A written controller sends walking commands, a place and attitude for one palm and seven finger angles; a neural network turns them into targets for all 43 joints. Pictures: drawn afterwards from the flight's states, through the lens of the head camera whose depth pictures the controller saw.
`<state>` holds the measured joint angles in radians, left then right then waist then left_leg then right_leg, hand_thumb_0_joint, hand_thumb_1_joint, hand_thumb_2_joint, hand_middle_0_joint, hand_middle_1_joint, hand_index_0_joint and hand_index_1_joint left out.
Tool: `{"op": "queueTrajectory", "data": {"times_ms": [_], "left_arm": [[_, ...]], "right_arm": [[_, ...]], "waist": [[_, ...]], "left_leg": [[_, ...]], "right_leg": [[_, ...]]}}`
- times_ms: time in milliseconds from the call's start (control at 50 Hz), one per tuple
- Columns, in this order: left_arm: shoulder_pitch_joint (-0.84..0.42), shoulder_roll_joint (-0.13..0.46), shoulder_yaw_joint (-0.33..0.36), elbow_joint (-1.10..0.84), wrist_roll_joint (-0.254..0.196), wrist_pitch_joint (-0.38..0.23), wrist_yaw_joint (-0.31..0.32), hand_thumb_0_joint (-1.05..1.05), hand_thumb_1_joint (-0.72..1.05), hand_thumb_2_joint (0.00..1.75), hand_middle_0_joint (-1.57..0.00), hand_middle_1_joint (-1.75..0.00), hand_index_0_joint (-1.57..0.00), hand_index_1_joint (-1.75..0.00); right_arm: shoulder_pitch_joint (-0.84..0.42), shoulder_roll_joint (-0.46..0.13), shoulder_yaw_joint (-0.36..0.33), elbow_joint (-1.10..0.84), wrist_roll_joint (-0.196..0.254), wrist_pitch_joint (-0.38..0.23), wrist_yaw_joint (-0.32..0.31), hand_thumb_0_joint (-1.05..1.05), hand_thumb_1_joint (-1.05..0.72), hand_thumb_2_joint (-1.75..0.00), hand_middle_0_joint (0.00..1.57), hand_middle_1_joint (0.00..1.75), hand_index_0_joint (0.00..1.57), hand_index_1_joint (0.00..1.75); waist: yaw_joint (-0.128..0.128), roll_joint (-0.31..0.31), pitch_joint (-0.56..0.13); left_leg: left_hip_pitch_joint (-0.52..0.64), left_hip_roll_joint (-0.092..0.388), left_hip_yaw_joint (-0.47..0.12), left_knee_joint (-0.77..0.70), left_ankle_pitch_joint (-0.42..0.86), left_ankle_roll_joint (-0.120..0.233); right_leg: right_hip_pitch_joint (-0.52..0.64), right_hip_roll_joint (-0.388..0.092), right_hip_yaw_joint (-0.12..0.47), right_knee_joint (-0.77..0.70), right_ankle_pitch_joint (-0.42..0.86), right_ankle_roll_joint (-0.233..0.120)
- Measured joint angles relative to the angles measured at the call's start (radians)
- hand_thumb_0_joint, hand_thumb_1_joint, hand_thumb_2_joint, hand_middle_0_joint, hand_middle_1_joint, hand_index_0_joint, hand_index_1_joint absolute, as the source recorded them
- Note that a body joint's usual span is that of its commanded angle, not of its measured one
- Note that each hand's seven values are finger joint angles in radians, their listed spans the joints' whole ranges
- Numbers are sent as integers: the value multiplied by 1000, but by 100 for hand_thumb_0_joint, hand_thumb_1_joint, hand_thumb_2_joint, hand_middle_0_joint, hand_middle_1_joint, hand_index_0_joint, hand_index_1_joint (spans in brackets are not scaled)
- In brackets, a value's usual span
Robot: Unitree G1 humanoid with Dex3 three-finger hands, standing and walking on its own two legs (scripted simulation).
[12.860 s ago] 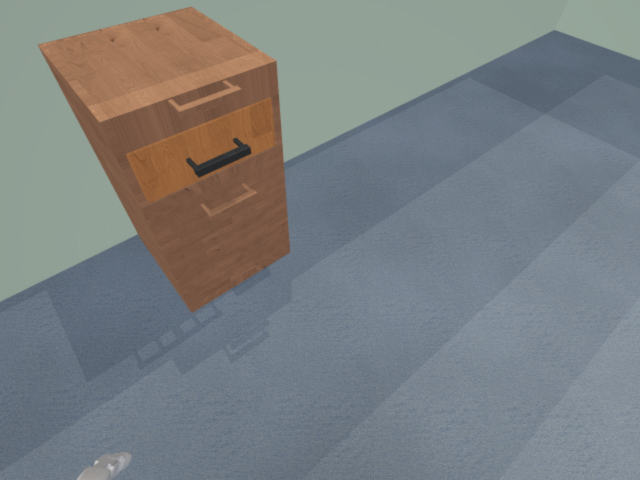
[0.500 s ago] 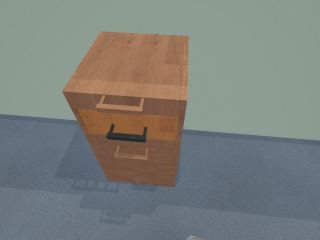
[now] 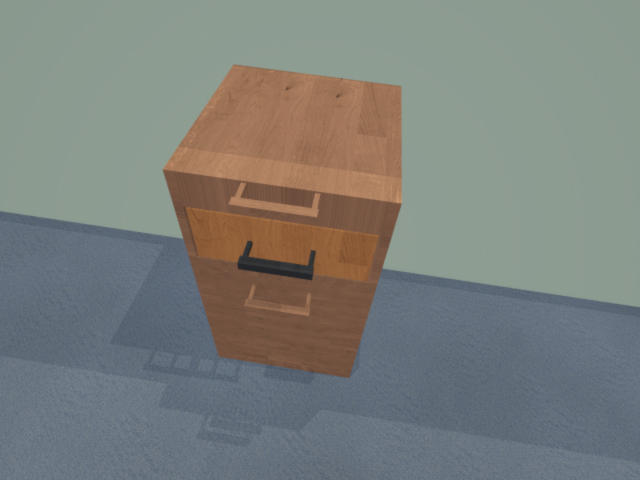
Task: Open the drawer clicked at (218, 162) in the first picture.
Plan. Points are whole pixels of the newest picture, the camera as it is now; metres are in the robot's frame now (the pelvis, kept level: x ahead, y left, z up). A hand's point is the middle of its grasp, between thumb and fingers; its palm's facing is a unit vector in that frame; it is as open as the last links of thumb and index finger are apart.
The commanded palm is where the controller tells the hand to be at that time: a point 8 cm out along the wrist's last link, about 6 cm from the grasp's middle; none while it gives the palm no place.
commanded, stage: come to a stop and stand still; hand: left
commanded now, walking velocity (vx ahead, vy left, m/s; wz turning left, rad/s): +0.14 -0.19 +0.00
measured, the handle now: (278, 259) +0.55 +0.11 -0.16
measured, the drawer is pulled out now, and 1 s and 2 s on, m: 0.00 0.00 0.00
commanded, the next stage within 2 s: look again from close up in 0.68 s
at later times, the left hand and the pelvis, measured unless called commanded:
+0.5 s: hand out of the picture +0.04 +0.15 -0.18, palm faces -0.01 -0.97 -0.24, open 7.3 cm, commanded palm none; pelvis +0.02 -0.03 -0.01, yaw -1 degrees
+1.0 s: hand out of the picture +0.01 +0.14 -0.17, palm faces +0.02 -0.98 -0.21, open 7.4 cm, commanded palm none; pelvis +0.01 -0.04 +0.00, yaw -1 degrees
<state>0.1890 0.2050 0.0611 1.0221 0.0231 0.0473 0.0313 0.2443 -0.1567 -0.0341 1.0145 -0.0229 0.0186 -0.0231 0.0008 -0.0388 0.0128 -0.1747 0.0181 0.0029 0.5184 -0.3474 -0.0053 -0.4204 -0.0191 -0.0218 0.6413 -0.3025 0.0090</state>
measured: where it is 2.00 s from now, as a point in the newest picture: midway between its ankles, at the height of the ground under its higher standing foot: outside the picture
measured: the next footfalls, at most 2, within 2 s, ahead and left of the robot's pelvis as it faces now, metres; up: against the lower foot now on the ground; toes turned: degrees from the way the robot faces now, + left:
right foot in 0.30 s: +0.02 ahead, -0.14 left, +0.00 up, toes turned -3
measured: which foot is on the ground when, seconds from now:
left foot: down 0.00-1.00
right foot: up 0.00-0.28, down 0.30-1.00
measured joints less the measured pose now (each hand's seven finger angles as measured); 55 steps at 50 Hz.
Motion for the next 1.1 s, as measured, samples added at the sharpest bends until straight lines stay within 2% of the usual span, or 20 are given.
{"op": "queueTrajectory", "data": {"times_ms": [80,140,180,240,260,280,300,340,380,460,540,640,1100], "left_arm": [[56,6,7,29,4,-2,-20,0,91,90,-20,-30,-19,-30],[95,8,6,47,5,-9,-27,0,91,90,-20,-30,-19,-30],[109,6,1,63,3,-7,-28,1,91,90,-20,-30,-19,-30],[107,-6,-10,82,-6,-7,-27,1,91,90,-20,-30,-19,-30],[101,-11,-13,86,-9,-11,-27,1,91,90,-20,-30,-19,-30],[96,-17,-20,89,-7,-26,-19,1,91,90,-20,-30,-19,-30],[97,-20,-26,81,-5,-44,-11,1,91,90,-20,-30,-19,-30],[79,-53,-37,79,0,-65,3,1,91,90,-20,-30,-19,-30],[68,-77,-48,76,1,-76,5,1,91,90,-20,-30,-19,-30],[69,-68,-47,84,-8,-78,28,2,93,90,-20,-30,-20,-30],[60,-64,-49,72,-10,-71,19,2,94,90,-21,-30,-20,-30],[60,-62,-52,58,-10,-72,10,1,93,90,-20,-30,-20,-30],[107,-74,-58,95,-11,-64,-1,0,91,90,-20,-30,-20,-30]], "right_arm": [[59,29,22,27,-2,-2,-10,1,-91,-90,20,30,20,29],[73,43,27,40,0,-8,-17,1,-91,-90,20,30,20,29],[76,47,25,44,0,-14,-21,1,-91,-90,20,30,20,30],[74,44,20,51,0,-18,-25,1,-91,-90,20,30,20,30],[74,41,17,56,2,-18,-24,1,-91,-90,20,30,20,30],[75,33,16,60,8,-19,-20,1,-90,-90,20,30,20,30],[76,26,15,56,12,-15,-14,1,-90,-90,20,30,20,30],[56,-5,8,50,15,-9,-9,1,-90,-90,20,30,20,30],[51,-21,4,44,16,-12,-7,1,-91,-90,20,30,20,29],[67,-6,21,51,19,-26,-8,1,-91,-90,20,30,20,29],[57,-4,29,51,13,-22,-18,1,-91,-90,20,30,20,29],[40,-14,32,58,11,-13,-20,2,-93,-90,20,30,20,29],[67,15,50,116,16,-22,-17,1,-91,-90,20,30,20,29]], "waist": [[1,3,-31],[5,-1,-24],[-1,-1,-9],[-21,11,23],[-25,16,32],[-24,23,36],[-19,22,36],[-24,84,65],[-37,117,78],[-40,80,34],[-26,91,7],[-26,98,-5],[-6,60,23]], "left_leg": [[36,5,-16,-113,69,4],[48,4,-3,-161,93,4],[49,6,6,-171,96,2],[40,14,13,-153,85,-9],[34,16,15,-139,77,-14],[8,18,18,-96,59,-21],[-31,18,27,-32,27,-25],[-87,51,7,79,-43,-14],[-90,57,-16,102,-43,-7],[-31,38,-18,57,-35,-39],[-2,38,-17,58,-44,-44],[20,34,-17,32,-30,-45],[41,26,-15,-42,21,-42]], "right_leg": [[1,29,38,185,-5,16],[23,22,38,228,-18,30],[50,13,27,197,-50,35],[114,5,5,60,-99,31],[141,4,-2,-10,-75,27],[162,2,-3,-84,5,17],[174,-2,7,-136,28,7],[160,38,-4,-115,-19,-16],[166,53,-17,-96,-30,-27],[194,31,-21,-67,-60,-31],[218,32,-22,-54,-76,-35],[234,28,-22,-64,-71,-37],[249,20,-21,-123,-29,-34]]}}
